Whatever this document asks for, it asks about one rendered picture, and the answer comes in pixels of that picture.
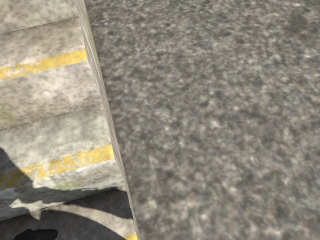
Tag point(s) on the left robot hand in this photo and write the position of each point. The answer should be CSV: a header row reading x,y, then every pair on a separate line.
x,y
40,234

